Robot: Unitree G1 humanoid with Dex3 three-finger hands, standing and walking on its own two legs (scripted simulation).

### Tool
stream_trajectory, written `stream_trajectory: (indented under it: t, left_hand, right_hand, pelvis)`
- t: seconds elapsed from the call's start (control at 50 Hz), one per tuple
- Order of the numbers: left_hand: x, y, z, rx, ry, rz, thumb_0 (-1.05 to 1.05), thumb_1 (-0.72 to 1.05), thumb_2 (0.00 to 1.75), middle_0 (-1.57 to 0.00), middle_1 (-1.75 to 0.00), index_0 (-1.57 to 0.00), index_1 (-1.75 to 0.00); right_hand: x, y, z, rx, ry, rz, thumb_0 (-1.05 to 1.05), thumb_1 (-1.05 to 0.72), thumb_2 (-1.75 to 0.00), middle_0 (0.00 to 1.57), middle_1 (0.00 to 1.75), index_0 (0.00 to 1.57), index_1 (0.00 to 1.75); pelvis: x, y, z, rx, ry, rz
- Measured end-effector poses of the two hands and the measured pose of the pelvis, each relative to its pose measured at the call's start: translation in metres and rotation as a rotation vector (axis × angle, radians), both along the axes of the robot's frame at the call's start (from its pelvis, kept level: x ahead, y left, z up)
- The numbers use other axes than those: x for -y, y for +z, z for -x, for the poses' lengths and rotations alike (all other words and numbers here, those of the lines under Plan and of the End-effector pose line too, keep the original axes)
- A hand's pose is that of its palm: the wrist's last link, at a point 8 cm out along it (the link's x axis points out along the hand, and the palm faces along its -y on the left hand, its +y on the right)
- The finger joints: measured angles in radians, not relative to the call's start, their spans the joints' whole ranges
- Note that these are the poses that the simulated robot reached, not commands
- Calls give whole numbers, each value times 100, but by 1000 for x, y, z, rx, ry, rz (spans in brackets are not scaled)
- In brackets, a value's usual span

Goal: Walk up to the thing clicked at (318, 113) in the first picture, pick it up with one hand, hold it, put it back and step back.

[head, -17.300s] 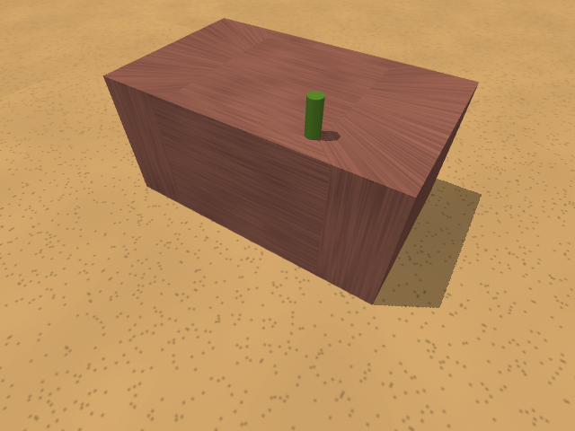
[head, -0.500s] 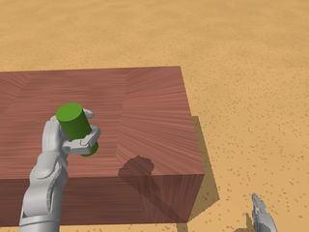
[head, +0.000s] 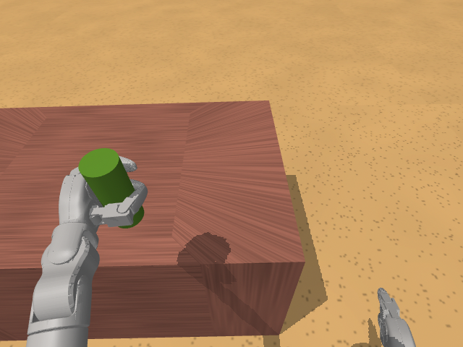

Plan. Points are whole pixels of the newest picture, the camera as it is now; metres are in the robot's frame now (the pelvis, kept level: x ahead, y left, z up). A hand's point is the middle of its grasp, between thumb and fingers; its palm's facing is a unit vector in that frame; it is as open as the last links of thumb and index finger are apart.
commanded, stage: hold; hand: left
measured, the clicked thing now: (115, 191) +0.32 +0.18 +0.16
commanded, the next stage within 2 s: crouch in 1.10 s
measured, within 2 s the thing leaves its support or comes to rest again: neither
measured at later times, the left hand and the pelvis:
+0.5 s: hand (119, 191) +0.32 +0.18 +0.16, palm faces +0.13 -0.99 +0.00, open 7.1 cm; pelvis +0.00 +0.00 +0.00, yaw +0 degrees
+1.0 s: hand (121, 193) +0.33 +0.18 +0.15, palm faces +0.13 -0.99 -0.01, open 7.1 cm; pelvis +0.00 +0.00 +0.00, yaw +0 degrees
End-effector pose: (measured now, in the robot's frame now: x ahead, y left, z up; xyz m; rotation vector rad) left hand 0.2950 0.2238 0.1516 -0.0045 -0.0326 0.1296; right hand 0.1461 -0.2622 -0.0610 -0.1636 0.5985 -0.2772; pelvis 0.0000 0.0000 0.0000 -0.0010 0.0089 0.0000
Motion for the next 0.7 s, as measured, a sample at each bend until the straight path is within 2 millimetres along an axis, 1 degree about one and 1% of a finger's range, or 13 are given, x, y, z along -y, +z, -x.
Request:
stream_trajectory:
  t: [0.06, 0.12, 0.24, 0.3, 0.36, 0.42, 0.48, 0.52, 0.6, 0.7]
  left_hand:
    - [-3, 3, -2, 9, 4, -4, -4, -5, 110, -85, -105, -91, -108]
    - [-6, 2, -3, -10, -2, -15, -4, -5, 110, -85, -105, -91, -108]
    - [-4, -9, 0, -61, -17, 0, -4, -5, 110, -85, -105, -91, -108]
    - [0, -12, 2, -61, -15, 5, -4, -5, 110, -85, -105, -91, -108]
    - [2, -8, 4, -36, -11, 4, -4, -5, 110, -85, -105, -91, -108]
    - [0, 0, 4, -4, -3, -11, -4, -5, 110, -85, -105, -91, -108]
    - [-2, 6, 1, 16, 2, -14, -4, -5, 110, -85, -105, -91, -108]
    - [-3, 6, -2, 12, 1, -9, -4, -5, 110, -85, -105, -91, -108]
    - [-3, -4, -4, -38, -11, 4, -4, -5, 110, -85, -105, -91, -108]
    - [0, -14, 3, -72, -15, 4, -4, -5, 110, -85, -105, -90, -108]
  right_hand:
    - [-1, 1, -1, 0, 2, -2, -1, 52, -6, 5, 5, 5, 5]
    - [-2, 1, -3, 4, 4, -7, -1, 52, -6, 5, 5, 5, 5]
    - [-5, -3, -4, -6, 11, -20, -1, 52, -6, 5, 5, 5, 5]
    - [-5, -3, -4, -10, 15, -19, -1, 52, -6, 5, 5, 5, 5]
    - [-5, -2, -4, -9, 14, -12, -1, 52, -6, 5, 5, 5, 5]
    - [-4, -1, -3, -8, 8, -7, -1, 52, -6, 5, 5, 5, 5]
    - [-4, -1, -4, -8, 5, -8, -1, 52, -6, 5, 5, 5, 5]
    - [-5, -1, -5, -7, 6, -13, -1, 52, -6, 5, 5, 5, 5]
    - [-8, -2, -6, -7, 15, -28, -1, 52, -6, 5, 5, 5, 5]
    - [-8, -4, -2, -20, 19, -31, -1, 52, -6, 5, 5, 5, 5]
  pelvis:
    - [0, 0, 0, 2, 1, 1]
    - [0, 1, -1, 2, 1, 2]
    - [-2, 1, -1, 0, 1, 2]
    - [-2, 2, -1, 0, 1, 1]
    - [-2, 2, -2, 1, 2, 2]
    - [-1, 2, -2, 4, 2, 2]
    - [-1, 2, -1, 8, 3, 2]
    - [-1, 2, -1, 9, 3, 2]
    - [-1, 3, 0, 2, 2, 2]
    - [-2, 3, -1, -3, 0, 2]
